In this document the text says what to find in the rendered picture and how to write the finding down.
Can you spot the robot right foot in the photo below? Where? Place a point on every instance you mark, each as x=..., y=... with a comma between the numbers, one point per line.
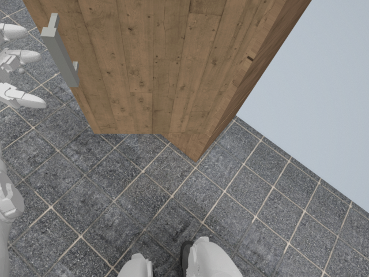
x=184, y=255

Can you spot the left robot hand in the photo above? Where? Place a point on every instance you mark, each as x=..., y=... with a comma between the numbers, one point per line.
x=9, y=62

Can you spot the cupboard door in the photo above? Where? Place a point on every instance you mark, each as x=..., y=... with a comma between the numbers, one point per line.
x=152, y=66

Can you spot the right robot shin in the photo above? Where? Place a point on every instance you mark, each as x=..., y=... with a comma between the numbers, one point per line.
x=189, y=272

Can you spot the robot left upper arm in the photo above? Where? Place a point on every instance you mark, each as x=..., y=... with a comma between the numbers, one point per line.
x=11, y=206

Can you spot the handle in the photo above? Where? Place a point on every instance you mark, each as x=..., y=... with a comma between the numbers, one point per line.
x=56, y=48

